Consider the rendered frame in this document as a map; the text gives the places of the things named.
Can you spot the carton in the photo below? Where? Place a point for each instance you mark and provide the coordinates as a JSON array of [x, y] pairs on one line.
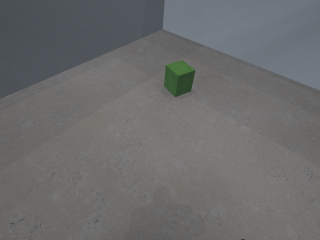
[[179, 78]]

